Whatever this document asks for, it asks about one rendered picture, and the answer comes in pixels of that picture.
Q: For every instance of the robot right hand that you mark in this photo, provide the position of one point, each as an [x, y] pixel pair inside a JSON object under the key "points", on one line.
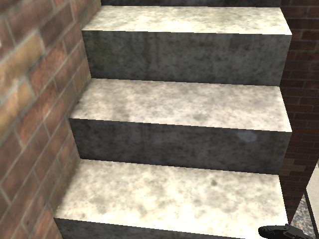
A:
{"points": [[286, 231]]}

